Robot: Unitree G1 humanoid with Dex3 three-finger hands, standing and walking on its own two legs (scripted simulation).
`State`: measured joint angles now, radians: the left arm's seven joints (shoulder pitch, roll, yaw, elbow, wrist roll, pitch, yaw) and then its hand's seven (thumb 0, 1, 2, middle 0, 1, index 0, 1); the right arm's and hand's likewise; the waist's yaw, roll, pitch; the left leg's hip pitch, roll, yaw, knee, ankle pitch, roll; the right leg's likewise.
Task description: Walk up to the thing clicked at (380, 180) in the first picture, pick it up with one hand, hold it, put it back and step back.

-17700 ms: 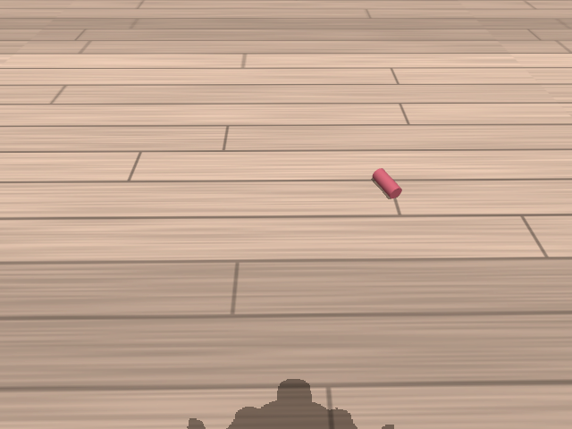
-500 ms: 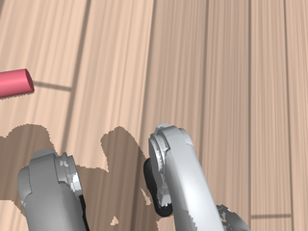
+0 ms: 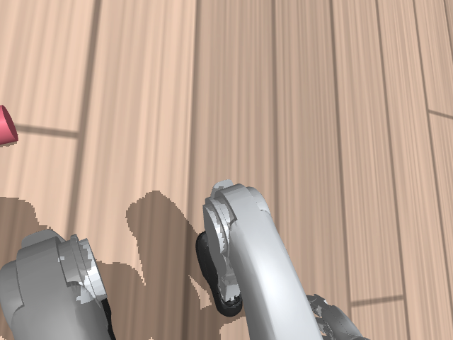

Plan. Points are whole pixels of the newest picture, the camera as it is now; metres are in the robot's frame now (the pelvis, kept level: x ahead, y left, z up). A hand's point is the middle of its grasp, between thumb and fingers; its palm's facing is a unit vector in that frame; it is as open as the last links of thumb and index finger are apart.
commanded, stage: rest palm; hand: left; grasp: from above
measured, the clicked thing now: out of the picture +0.50 +0.33 -0.28
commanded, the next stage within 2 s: close in 1.50 s
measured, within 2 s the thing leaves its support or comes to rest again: neither
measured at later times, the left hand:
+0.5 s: hand out of the picture +0.49 +0.32 -0.24, palm faces -0.45 -0.11 -0.89, open 14.4 cm
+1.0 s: hand out of the picture +0.48 +0.32 -0.25, palm faces -0.45 -0.13 -0.89, open 14.3 cm
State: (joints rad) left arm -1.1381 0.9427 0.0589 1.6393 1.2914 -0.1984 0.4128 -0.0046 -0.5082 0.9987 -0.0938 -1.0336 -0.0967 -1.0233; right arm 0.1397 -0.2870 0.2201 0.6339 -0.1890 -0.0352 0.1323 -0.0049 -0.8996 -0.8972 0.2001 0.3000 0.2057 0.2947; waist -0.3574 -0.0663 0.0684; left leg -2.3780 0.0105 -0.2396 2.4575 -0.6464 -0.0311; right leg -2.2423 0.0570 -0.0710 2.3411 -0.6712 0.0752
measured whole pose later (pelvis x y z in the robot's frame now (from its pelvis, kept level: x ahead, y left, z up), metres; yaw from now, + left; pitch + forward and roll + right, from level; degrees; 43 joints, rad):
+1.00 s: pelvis +0.01 +0.00 -0.01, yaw -3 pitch +29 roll -15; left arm -1.12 1.04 0.08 1.71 1.29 -0.22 0.55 -0.01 -0.54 1.02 -0.09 -0.98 -0.07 -0.99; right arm 0.09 -0.33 0.30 0.63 -0.25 -0.16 0.20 0.00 -0.90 -0.90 0.20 0.30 0.20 0.29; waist -0.39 -0.14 0.16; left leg -2.36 0.02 -0.30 2.54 -0.71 -0.04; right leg -2.22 0.08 -0.12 2.37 -0.69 0.09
